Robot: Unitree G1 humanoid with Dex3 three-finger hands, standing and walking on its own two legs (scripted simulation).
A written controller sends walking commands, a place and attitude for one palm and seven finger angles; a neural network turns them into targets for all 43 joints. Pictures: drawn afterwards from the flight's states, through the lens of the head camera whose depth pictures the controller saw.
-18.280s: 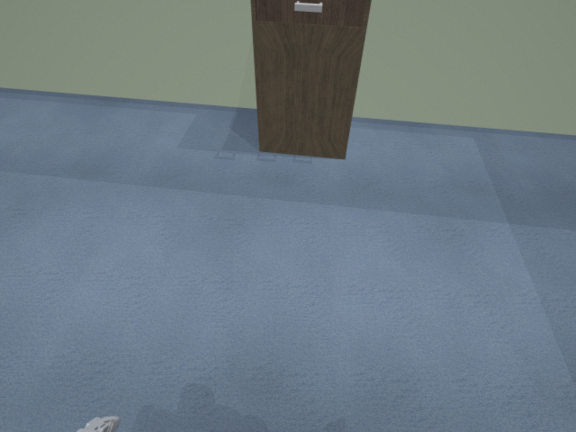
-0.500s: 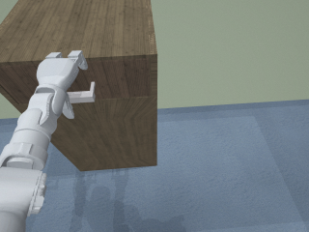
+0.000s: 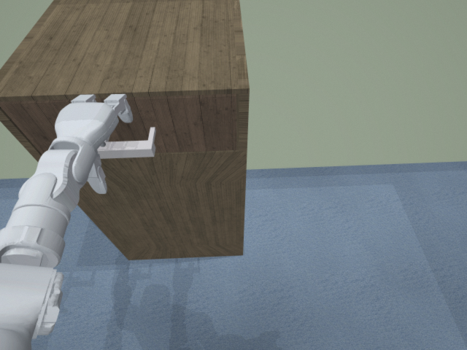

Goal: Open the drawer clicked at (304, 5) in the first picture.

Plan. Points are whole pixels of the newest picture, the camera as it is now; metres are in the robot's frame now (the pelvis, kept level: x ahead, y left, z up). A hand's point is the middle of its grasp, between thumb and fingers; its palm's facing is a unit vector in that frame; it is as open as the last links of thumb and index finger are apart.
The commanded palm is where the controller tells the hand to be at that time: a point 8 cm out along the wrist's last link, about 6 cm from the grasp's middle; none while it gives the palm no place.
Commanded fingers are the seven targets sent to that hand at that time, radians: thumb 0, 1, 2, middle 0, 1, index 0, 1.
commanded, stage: lift the fingers back up to retry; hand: left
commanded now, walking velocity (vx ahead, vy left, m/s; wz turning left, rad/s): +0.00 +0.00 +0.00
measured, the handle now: (127, 141) +0.50 +0.24 +0.04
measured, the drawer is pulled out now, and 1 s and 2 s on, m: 0.00 0.00 0.00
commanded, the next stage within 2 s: re-aim the fingers above the handle in 0.06 s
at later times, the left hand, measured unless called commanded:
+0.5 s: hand (101, 144) +0.44 +0.25 +0.09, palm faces -0.05 -0.02 -1.00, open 13.8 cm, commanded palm +0.43 +0.26 +0.15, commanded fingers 0.00 -0.50 0.30 -0.30 -1.20 -0.30 -1.20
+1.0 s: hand (112, 142) +0.45 +0.24 +0.09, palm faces -0.08 -0.02 -1.00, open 13.8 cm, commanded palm +0.44 +0.25 +0.16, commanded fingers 0.00 -0.50 0.30 -0.30 -1.20 -0.30 -1.20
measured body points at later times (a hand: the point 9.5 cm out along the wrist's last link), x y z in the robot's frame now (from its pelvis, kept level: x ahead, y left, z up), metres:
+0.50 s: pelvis +0.00 +0.01 +0.00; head +0.06 -0.01 +0.45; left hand +0.44 +0.25 +0.15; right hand +0.07 -0.26 -0.13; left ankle -0.01 +0.10 -0.72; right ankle -0.02 -0.11 -0.72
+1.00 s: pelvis +0.00 +0.00 +0.00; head +0.06 -0.02 +0.45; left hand +0.45 +0.24 +0.14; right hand +0.06 -0.27 -0.13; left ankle -0.01 +0.10 -0.72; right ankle -0.02 -0.11 -0.72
